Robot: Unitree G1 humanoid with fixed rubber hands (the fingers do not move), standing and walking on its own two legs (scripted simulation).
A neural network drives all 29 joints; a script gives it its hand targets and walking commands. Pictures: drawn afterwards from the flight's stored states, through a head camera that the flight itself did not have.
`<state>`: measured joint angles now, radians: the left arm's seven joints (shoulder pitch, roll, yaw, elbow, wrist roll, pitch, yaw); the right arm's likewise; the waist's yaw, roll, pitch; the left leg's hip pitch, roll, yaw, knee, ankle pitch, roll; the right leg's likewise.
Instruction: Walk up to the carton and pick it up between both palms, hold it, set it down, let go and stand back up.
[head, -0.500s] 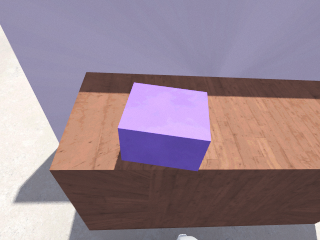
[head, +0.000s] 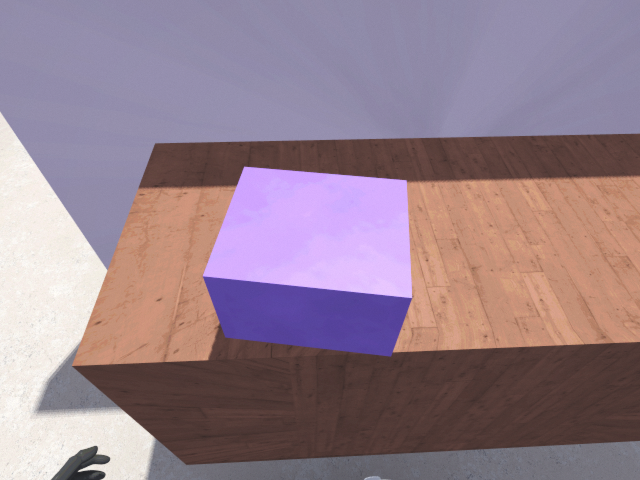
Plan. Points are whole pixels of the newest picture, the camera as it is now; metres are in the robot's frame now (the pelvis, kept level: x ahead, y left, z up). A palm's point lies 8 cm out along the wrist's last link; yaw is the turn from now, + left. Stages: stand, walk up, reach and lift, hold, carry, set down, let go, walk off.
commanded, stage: walk up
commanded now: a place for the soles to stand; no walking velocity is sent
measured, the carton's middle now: (315, 259) +0.44 +0.00 +0.00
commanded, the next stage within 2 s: reach and lift in 1.62 s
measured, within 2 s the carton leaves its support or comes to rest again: neither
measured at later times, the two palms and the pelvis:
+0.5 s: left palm out of the picture +0.14 +0.31 -0.07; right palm out of the picture +0.07 -0.33 -0.08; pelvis +0.01 +0.00 +0.00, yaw +0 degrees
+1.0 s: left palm out of the picture +0.16 +0.32 -0.07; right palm out of the picture +0.10 -0.32 -0.07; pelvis +0.02 +0.01 +0.00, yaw +0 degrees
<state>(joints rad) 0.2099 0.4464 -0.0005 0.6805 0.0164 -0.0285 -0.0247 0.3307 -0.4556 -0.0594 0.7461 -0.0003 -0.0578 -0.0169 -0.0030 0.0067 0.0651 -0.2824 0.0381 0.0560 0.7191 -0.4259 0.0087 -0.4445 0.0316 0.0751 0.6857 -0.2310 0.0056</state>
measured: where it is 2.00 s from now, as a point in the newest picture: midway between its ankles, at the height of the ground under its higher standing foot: outside the picture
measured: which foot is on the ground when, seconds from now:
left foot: down 0.00-1.00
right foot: down 0.00-1.00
